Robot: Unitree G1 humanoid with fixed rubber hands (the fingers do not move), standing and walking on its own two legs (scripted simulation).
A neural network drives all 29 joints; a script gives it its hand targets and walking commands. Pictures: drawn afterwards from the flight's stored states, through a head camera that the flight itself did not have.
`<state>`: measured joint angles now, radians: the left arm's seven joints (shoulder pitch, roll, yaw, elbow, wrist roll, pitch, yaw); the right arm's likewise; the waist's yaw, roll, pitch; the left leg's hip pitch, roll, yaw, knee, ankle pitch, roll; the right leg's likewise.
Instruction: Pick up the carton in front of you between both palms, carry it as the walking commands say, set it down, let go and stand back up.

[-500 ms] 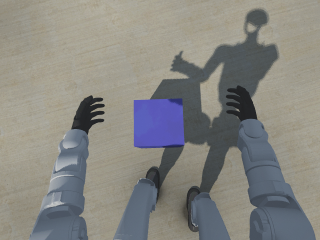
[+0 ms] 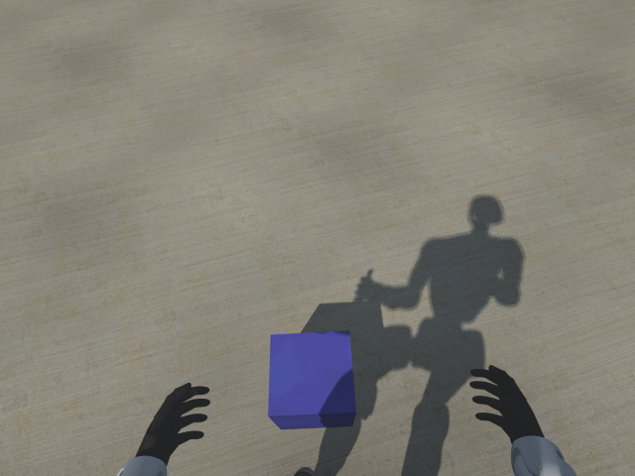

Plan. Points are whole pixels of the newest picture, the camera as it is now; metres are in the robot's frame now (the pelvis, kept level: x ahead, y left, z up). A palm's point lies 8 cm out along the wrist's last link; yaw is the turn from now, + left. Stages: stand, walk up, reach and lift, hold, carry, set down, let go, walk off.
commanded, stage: let go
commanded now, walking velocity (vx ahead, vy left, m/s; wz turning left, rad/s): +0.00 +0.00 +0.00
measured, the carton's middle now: (313, 382) +0.38 +0.09 -0.64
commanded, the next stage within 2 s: stand in 0.54 s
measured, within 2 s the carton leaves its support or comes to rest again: neither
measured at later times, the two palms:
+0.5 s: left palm (168, 448) +0.17 +0.22 -0.06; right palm out of the picture +0.17 -0.25 -0.06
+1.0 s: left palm (121, 462) +0.15 +0.29 -0.10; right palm out of the picture +0.14 -0.29 -0.07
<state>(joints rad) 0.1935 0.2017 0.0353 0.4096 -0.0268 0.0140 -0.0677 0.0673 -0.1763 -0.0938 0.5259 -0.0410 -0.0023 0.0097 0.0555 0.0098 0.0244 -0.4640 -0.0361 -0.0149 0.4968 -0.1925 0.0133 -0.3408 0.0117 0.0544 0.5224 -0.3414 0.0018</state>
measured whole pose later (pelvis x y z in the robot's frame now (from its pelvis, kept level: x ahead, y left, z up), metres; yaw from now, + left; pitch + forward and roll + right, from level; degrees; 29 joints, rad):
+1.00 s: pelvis +0.02 +0.01 +0.00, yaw -2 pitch +0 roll +0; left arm 0.22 0.36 0.03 0.73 0.03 0.02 0.02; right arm 0.15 -0.32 -0.04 0.82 -0.04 0.00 -0.02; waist 0.00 -0.06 0.01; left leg -0.24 -0.03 0.02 0.51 -0.27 0.03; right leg -0.09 0.01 0.09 0.45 -0.36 0.01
